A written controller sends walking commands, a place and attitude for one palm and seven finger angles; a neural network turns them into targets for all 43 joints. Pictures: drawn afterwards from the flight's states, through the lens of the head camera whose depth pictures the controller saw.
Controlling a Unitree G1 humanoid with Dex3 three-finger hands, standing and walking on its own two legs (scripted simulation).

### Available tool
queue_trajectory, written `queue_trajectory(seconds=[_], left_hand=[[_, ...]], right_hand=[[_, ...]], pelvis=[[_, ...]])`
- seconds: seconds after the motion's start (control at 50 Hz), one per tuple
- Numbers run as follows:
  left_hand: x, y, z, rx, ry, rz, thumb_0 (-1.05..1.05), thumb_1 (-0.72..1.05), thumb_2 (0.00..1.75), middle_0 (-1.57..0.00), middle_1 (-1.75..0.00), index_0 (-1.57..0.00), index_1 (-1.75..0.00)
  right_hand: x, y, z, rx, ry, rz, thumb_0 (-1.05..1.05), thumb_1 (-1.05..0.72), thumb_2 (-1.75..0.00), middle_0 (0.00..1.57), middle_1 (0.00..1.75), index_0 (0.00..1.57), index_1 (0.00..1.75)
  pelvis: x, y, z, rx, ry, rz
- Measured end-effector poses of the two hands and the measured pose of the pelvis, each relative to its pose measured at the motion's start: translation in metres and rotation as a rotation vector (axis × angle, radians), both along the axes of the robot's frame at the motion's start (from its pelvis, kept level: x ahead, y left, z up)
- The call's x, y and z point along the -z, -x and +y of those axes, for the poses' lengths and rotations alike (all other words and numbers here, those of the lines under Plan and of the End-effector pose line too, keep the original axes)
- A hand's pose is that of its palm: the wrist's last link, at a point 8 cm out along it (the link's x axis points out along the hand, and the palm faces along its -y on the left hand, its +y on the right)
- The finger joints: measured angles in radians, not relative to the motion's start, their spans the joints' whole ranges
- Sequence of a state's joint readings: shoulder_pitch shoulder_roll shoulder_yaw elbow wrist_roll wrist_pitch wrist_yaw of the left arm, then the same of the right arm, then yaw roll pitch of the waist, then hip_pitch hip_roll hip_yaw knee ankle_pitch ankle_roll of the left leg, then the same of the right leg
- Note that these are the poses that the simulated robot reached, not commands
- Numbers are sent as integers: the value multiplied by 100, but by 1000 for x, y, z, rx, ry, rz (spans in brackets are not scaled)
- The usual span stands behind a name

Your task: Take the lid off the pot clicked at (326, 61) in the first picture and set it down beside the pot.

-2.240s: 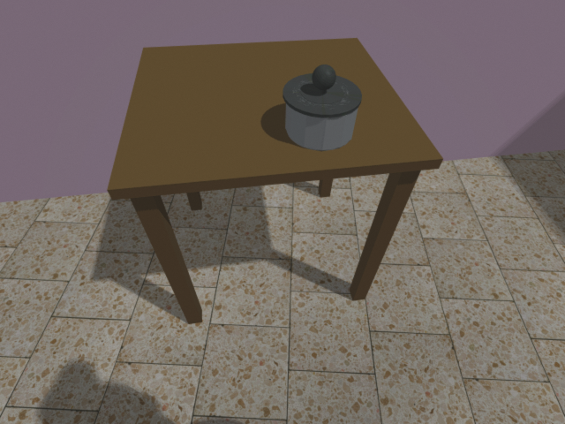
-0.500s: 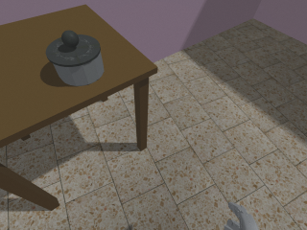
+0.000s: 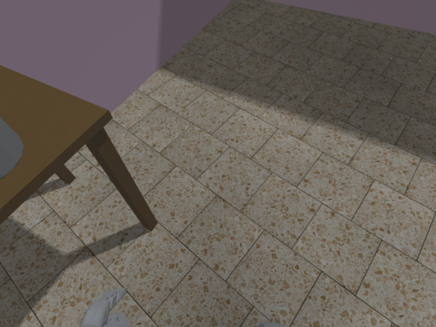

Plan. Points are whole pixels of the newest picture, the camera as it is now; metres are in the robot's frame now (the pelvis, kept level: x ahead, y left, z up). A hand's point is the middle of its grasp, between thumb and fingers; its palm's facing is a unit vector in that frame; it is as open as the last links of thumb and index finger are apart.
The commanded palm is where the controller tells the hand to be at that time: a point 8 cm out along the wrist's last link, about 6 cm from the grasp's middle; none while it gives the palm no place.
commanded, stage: walk to a spot facing it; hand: left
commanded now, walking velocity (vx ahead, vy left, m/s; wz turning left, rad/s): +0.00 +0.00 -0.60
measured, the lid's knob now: out of the picture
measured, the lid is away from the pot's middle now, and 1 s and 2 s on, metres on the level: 0.01 0.01 0.01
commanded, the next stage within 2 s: turn to face it in 1.62 s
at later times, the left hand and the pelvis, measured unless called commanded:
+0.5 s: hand out of the picture +0.13 +0.21 -0.16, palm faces -0.22 -0.95 -0.21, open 7.4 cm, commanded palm none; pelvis +0.02 +0.02 +0.01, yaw -17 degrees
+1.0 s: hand (191, 272) +0.24 +0.07 -0.14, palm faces -0.55 -0.80 -0.25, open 7.4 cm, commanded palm none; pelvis +0.04 -0.04 +0.01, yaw -35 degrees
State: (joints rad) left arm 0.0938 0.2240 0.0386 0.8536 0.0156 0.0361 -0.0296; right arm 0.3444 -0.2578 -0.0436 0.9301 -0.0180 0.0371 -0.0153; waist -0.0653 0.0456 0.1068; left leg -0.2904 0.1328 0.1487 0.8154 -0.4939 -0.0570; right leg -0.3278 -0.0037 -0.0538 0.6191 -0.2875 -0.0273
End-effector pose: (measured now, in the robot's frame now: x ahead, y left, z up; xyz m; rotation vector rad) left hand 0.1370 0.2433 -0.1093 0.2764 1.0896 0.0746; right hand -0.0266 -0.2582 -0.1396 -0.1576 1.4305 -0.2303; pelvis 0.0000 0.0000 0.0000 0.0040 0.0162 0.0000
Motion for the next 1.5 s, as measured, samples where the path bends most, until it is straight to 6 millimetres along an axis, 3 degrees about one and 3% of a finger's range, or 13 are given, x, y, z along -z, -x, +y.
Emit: queue_trajectory(seconds=[0.08,0.22,0.36,0.46,0.58,0.7,0.78,0.9,0.98,1.1,1.26,1.36,1.5], left_hand=[[-11,-11,-19,17,-11,-17,0,90,89,-20,-30,-20,-30],[-11,-8,-31,59,-5,29,0,90,89,-20,-30,-20,-30],[3,9,-14,72,4,114,0,90,89,-20,-30,-20,-30],[22,8,8,84,18,158,0,90,89,-20,-30,-20,-30],[19,-8,19,159,23,180,1,90,90,-20,-30,-20,-30],[13,-31,6,253,13,200,1,91,90,-20,-30,-20,-30],[9,-56,-22,349,4,190,1,91,90,-20,-30,-20,-30],[3,-108,-93,507,-6,79,1,91,90,-20,-30,-20,-30],[-2,-124,-125,524,3,8,0,90,90,-20,-30,-20,-30],[0,-124,-143,559,-10,111,0,90,90,-20,-30,-20,-30],[28,-147,-145,558,-11,291,0,90,89,-20,-30,-20,-30],[50,-199,-153,589,-29,349,1,90,89,-20,-30,-20,-30],[26,-299,-222,702,4,228,1,91,90,-20,-30,-20,-30]], right_hand=[[-3,-9,-12,39,-1,-16,1,-91,-90,20,29,20,30],[-16,-57,-16,78,5,-180,1,-91,-90,20,29,20,30],[-31,-103,-5,99,32,-328,1,-91,-90,20,29,20,30],[-39,-112,9,117,86,-392,1,-91,-90,20,30,20,30],[-51,-79,24,163,107,-334,1,-91,-90,20,30,20,30],[-48,-32,28,279,103,-273,1,-90,-90,20,30,20,30],[-39,11,26,378,90,-223,1,-90,-90,20,30,20,30],[-12,83,15,530,55,-103,1,-90,-90,20,30,20,30],[-8,101,4,575,29,-13,1,-91,-90,20,29,20,30],[-24,51,-30,617,62,-126,2,-91,-90,20,29,20,30],[-33,-72,-72,597,119,-305,1,-91,-90,20,29,20,30],[-31,-124,-80,622,180,-364,1,-91,-90,20,30,20,30],[-40,-118,-52,792,152,-248,-1,-94,-90,20,30,20,30]], pelvis=[[-8,-4,-9,40,-6,-4],[-16,-9,-15,136,-27,-6],[-14,-15,-1,225,-14,-3],[-5,-20,17,279,4,7],[-15,-22,26,358,21,-9],[-19,-24,24,442,31,-9],[-18,-26,14,502,25,-2],[-4,-30,-19,578,10,8],[-4,-40,-38,600,23,3],[-16,-71,-63,675,2,-4],[-7,-142,-85,754,25,-5],[6,-190,-96,825,38,-23],[-16,-232,-116,903,32,-17]])
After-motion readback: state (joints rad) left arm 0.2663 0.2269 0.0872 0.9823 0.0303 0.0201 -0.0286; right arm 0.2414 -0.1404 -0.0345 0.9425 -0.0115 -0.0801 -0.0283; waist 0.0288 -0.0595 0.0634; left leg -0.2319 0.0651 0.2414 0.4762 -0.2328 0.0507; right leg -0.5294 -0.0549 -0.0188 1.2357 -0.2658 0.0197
